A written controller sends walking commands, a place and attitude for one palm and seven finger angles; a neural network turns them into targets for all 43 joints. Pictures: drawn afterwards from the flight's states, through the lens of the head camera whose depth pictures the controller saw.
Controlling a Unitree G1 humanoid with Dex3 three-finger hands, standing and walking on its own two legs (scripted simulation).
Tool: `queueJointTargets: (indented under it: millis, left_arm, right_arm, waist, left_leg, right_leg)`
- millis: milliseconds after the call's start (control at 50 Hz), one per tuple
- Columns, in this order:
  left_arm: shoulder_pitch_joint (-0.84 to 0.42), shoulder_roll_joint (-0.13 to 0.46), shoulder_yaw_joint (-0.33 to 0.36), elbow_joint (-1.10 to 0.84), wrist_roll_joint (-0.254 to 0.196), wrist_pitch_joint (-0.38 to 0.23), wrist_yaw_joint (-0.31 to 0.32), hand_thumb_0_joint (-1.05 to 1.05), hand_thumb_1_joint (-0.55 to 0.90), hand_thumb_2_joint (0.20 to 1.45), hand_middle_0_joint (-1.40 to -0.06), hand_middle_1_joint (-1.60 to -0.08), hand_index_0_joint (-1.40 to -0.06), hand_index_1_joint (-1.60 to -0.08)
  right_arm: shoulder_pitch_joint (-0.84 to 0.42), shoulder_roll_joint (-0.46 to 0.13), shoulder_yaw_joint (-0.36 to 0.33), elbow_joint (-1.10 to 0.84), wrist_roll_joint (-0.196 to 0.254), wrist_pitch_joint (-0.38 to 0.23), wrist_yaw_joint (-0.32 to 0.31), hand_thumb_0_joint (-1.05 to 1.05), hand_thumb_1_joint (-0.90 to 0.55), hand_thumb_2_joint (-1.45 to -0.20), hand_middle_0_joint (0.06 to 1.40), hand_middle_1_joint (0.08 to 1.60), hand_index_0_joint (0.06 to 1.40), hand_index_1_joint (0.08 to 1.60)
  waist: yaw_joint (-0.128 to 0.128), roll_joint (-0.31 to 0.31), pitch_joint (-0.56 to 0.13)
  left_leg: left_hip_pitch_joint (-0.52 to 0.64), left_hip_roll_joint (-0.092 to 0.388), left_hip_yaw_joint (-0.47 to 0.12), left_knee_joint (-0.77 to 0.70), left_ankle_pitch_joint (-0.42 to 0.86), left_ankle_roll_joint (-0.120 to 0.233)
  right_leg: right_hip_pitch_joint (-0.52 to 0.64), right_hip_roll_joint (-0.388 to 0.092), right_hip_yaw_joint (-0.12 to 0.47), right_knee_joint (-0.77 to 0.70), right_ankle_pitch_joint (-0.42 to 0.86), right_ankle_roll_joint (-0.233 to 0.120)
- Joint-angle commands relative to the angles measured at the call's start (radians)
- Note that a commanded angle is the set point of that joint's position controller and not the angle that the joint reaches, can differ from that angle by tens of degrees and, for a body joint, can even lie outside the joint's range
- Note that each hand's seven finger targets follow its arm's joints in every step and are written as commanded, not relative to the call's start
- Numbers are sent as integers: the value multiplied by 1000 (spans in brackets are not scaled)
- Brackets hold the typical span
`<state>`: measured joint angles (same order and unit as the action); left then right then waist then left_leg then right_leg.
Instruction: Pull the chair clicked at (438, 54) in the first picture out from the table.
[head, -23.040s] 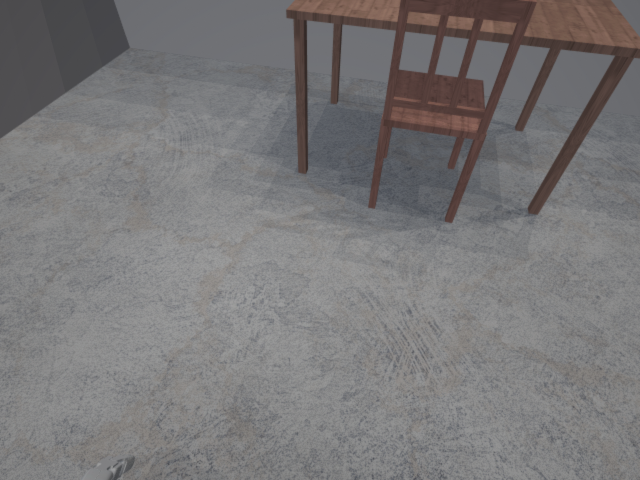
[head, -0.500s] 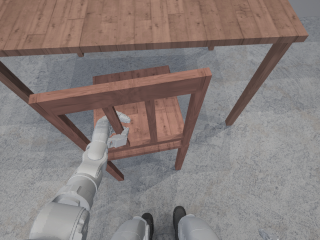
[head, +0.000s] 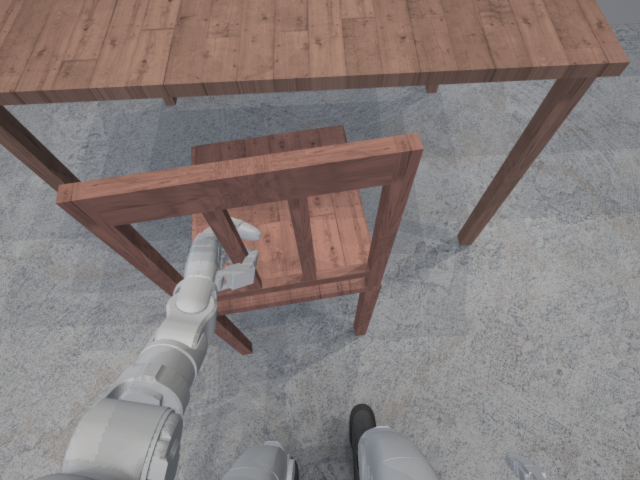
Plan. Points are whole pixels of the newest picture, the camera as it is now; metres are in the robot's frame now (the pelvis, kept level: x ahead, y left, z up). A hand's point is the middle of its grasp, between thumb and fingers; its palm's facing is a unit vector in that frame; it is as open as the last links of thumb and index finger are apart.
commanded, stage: step backward, pulling the chair out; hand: left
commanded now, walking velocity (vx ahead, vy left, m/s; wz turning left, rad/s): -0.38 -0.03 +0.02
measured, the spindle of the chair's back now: (237, 253) +0.41 +0.12 -0.08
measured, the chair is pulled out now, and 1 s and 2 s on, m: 0.15 0.22 0.41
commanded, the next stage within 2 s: none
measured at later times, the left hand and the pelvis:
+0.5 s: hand (239, 291) +0.35 +0.11 -0.07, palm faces -0.10 -0.97 -0.23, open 5.6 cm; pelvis -0.04 +0.01 -0.01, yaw -1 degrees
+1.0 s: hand (233, 310) +0.32 +0.12 -0.06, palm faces -0.07 -0.98 -0.19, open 5.5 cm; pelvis -0.08 +0.01 +0.00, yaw +2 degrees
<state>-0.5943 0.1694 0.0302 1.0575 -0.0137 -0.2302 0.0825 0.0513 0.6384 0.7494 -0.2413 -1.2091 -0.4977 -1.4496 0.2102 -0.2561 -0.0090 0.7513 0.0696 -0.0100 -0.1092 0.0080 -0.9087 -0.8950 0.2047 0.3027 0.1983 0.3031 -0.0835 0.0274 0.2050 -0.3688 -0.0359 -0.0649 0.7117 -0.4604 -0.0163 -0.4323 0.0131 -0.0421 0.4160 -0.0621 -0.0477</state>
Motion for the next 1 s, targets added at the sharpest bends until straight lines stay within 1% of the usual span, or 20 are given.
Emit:
queueJointTargets:
  millis: [0, 40, 80, 120, 180, 240, 360, 460, 500, 560, 600, 640, 660, 700, 740, 780, 820, 860, 940, 980]
  left_arm:
    - [-299, 207, 16, -211, -6, -37, 14, 0, 900, 900, -500, -1450, -500, -1450]
    - [-340, 194, 11, -245, 2, -37, 14, 0, 900, 900, -500, -1450, -500, -1450]
    - [-354, 160, 4, -251, 22, -46, 5, 0, 900, 900, -500, -1450, -500, -1450]
    - [-385, 147, -18, -290, 30, -55, -4, 0, 900, 900, -500, -1450, -500, -1450]
    - [-298, 168, 13, -286, 33, -53, -9, 0, 900, 900, -500, -1450, -500, -1450]
    - [-286, 176, 21, -300, 29, -62, -15, 0, 900, 900, -500, -1450, -500, -1450]
    - [-307, 193, 31, -290, 27, -80, -11, 0, 900, 900, -500, -1450, -500, -1450]
    - [-302, 249, 55, -222, 21, -84, 5, 0, 900, 900, -500, -1450, -500, -1450]
    - [-307, 238, 55, -201, 30, -76, 7, 0, 900, 900, -500, -1450, -500, -1450]
    - [-292, 220, 48, -182, 23, -45, 11, 0, 900, 900, -500, -1450, -500, -1450]
    - [-283, 200, 26, -206, 9, -39, 7, 0, 900, 900, -500, -1450, -500, -1450]
    - [-272, 183, 15, -246, 5, -38, 5, 0, 900, 900, -500, -1450, -500, -1450]
    - [-288, 173, 16, -293, 3, -40, 2, 0, 900, 900, -500, -1450, -500, -1450]
    - [-348, 171, 23, -334, 12, -36, -4, 0, 900, 900, -500, -1450, -500, -1450]
    - [-360, 171, 47, -302, 13, -27, -2, 0, 900, 900, -500, -1450, -500, -1450]
    - [-369, 144, 21, -250, 23, -26, -3, 0, 900, 900, -500, -1450, -500, -1450]
    - [-403, 153, 8, -206, 14, -39, -14, 0, 900, 900, -500, -1450, -500, -1450]
    - [-353, 180, 29, -159, 7, -8, -23, 0, 900, 900, -500, -1450, -500, -1450]
    - [-341, 199, 26, -213, 4, -8, -8, 0, 900, 900, -500, -1450, -500, -1450]
    - [-332, 202, 20, -260, -7, 0, -5, 0, 900, 900, -500, -1450, -500, -1450]
  right_arm:
    - [103, -125, -34, -64, -1, -11, -15, 0, -900, -900, 200, 300, 200, 300]
    - [103, -149, -56, -87, -8, 6, -21, 0, -900, -900, 200, 300, 200, 300]
    - [150, -129, -73, -85, -7, 18, -7, 0, -900, -900, 200, 300, 200, 300]
    - [118, -112, -73, -109, -26, 30, -7, 0, -900, -900, 200, 300, 200, 300]
    - [137, -121, -87, -130, -34, 48, 4, 0, -900, -900, 200, 300, 200, 300]
    - [137, -120, -88, -148, -34, 51, 7, 0, -900, -900, 200, 300, 200, 300]
    - [128, -103, -76, -142, -35, 40, 4, 0, -900, -900, 200, 300, 200, 300]
    - [172, -93, -71, -88, -13, 14, 2, 0, -900, -900, 200, 300, 200, 300]
    - [160, -95, -68, -80, -11, 6, 5, 0, -900, -900, 200, 300, 200, 300]
    - [162, -105, -46, -67, -5, 6, 8, 0, -900, -900, 200, 300, 200, 300]
    - [158, -119, -39, -79, -5, 8, 2, 0, -900, -900, 200, 300, 200, 300]
    - [129, -172, -57, -115, -18, 25, -8, 0, -900, -900, 200, 300, 200, 300]
    - [121, -146, -62, -135, -29, 26, -1, 0, -900, -900, 200, 300, 200, 300]
    - [93, -118, -59, -138, -48, 30, 14, 0, -900, -900, 200, 300, 200, 300]
    - [136, -120, -78, -114, -45, 27, 22, 0, -900, -900, 200, 300, 200, 300]
    - [192, -124, -85, -84, -36, 22, 37, 0, -900, -900, 200, 300, 200, 300]
    - [168, -118, -73, -86, -27, 15, 28, 0, -900, -900, 200, 300, 200, 300]
    - [107, -128, -68, -88, -17, 7, 21, 0, -900, -900, 200, 300, 200, 300]
    - [56, -108, -33, -76, -14, 5, 2, 0, -900, -900, 200, 300, 200, 300]
    - [50, -113, -37, -87, -15, 17, -5, 0, -900, -900, 200, 300, 200, 300]
  waist:
    - [37, -74, -561]
    - [39, -10, -557]
    - [23, -80, -610]
    - [8, 48, -616]
    - [15, 53, -602]
    - [14, 13, -562]
    - [29, 78, -475]
    - [37, -193, -512]
    - [52, -214, -539]
    - [38, -151, -558]
    - [22, -93, -535]
    - [30, 143, -499]
    - [33, 260, -490]
    - [42, 217, -430]
    - [39, 36, -477]
    - [24, -67, -586]
    - [27, -154, -548]
    - [57, -155, -506]
    - [54, -3, -572]
    - [48, -54, -607]
  left_leg:
    - [101, 94, -39, -268, 287, 14]
    - [162, 182, -97, -268, 578, 53]
    - [214, 164, -10, -233, 600, 39]
    - [204, 162, -27, -232, 691, 12]
    - [226, 185, -54, -212, 761, 4]
    - [184, 183, -58, -223, 651, 2]
    - [51, 193, -47, -267, 387, 30]
    - [97, 10, 60, 5, -64, -4]
    - [72, 5, 32, 137, -113, 0]
    - [86, 34, 20, -40, -72, 1]
    - [127, 54, 19, -269, 52, 16]
    - [55, 226, -179, -387, 252, 108]
    - [7, 289, -213, -399, 375, 148]
    - [61, 325, -209, -366, 615, 162]
    - [323, 308, -152, -177, 982, 116]
    - [333, 206, -43, 43, 1044, 15]
    - [13, 71, 8, 182, 173, -46]
    - [-69, 83, -54, 172, -77, -26]
    - [27, 73, 10, -90, 123, -37]
    - [102, 99, 25, -162, 313, -29]
  right_leg:
    - [428, -236, 133, 60, 409, 50]
    - [351, -126, 83, 101, 308, 111]
    - [385, -98, 84, 77, 349, 147]
    - [394, -132, 80, 110, 444, 78]
    - [367, -108, 74, 106, 404, 34]
    - [357, -108, 73, 103, 362, 14]
    - [329, -98, 93, 140, 138, 21]
    - [249, -265, 243, -149, -33, 7]
    - [283, -296, 246, -184, -37, 1]
    - [339, -284, 178, -110, 84, -30]
    - [310, -232, 121, -40, 46, 8]
    - [276, -80, 57, 182, -39, 83]
    - [277, -31, 56, 338, -127, 76]
    - [189, -26, 95, 428, -299, 43]
    - [156, -38, 92, 194, -137, 31]
    - [352, -105, 97, 1, 507, 1]
    - [602, -312, 262, 44, 1035, -128]
    - [569, -378, 261, 51, 997, -106]
    - [554, -334, 210, 92, 825, -68]
    - [534, -302, 161, 116, 773, -18]
